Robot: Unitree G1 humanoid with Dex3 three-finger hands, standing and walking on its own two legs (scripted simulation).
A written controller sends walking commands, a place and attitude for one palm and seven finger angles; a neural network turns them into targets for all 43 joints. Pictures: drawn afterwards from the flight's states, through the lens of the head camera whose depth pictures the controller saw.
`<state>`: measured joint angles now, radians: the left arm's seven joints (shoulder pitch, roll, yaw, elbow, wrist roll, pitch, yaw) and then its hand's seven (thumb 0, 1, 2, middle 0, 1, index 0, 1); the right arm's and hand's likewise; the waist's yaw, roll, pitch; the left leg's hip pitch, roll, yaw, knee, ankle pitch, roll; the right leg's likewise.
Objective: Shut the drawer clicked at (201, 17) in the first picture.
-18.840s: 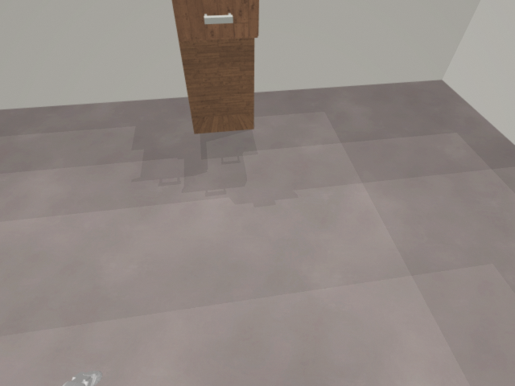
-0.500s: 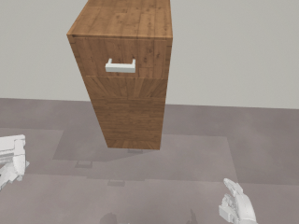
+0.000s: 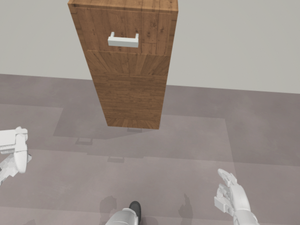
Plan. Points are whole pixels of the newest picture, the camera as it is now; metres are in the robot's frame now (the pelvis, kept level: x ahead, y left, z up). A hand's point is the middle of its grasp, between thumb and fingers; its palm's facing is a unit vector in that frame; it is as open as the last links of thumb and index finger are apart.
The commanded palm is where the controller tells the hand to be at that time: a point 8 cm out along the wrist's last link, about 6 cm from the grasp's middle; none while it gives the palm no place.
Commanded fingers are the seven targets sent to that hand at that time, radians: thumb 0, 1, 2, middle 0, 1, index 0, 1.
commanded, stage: step back with the hand held close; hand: left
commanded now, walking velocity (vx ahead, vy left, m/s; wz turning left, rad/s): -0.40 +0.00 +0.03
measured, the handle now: (124, 38) +0.74 +0.17 +0.03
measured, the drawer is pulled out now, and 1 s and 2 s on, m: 0.00 0.00 0.00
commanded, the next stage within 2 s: stop stepping back and stand still in 0.24 s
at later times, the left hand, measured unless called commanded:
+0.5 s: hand out of the picture +0.08 +0.25 +0.17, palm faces +0.27 -0.84 -0.47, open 3.2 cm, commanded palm +0.02 +0.29 +0.18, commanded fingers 0.00 0.90 0.90 -1.40 -1.60 -1.40 -1.60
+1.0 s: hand out of the picture +0.01 +0.26 +0.17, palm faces +0.32 -0.80 -0.51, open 3.2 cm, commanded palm -0.04 +0.30 +0.18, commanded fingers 0.00 0.90 0.90 -1.40 -1.60 -1.40 -1.60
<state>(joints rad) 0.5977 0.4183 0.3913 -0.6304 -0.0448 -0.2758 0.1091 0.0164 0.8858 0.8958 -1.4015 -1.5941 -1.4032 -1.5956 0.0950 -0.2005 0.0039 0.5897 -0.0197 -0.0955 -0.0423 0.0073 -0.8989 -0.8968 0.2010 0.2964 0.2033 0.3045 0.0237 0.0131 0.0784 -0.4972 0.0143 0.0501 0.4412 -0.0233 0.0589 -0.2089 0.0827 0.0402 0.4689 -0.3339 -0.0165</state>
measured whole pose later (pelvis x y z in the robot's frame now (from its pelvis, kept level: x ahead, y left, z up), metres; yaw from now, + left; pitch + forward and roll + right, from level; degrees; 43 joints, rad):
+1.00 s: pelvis -0.18 +0.03 +0.00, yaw -2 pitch +0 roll -2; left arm 0.68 0.46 0.40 -0.61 -0.02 -0.21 0.15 0.01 0.88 0.90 -1.40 -1.59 -1.40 -1.60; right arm 0.30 -0.17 0.02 0.62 -0.02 -0.10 -0.06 0.01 -0.90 -0.90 0.20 0.30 0.20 0.30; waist -0.02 -0.01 -0.04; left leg -0.39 0.01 0.02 0.66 -0.33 0.03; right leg -0.24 0.00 -0.08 0.47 -0.32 -0.06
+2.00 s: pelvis -0.16 +0.02 +0.01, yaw +3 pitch -2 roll +0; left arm 0.28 0.11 0.01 1.14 0.01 0.00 0.03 0.01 0.91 0.90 -0.23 -0.33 -0.23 -0.33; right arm 0.30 -0.11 -0.01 1.13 -0.02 0.01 -0.03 0.01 -0.92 -0.90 0.20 0.30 0.20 0.30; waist -0.01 0.02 0.03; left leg -0.24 -0.01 -0.03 0.45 -0.18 0.01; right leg -0.17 0.01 0.01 0.45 -0.25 0.00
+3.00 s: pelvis -0.14 +0.02 +0.01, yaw +3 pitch -1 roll +0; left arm 0.27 0.14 0.02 1.14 0.01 -0.01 0.03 0.00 0.90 0.90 -0.20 -0.29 -0.20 -0.30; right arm 0.27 -0.13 -0.02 1.14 -0.02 0.00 -0.04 0.00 -0.91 -0.90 0.20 0.30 0.20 0.30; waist -0.01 0.00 0.05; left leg -0.21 0.00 -0.02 0.43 -0.20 -0.01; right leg -0.14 0.02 0.02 0.42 -0.26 -0.01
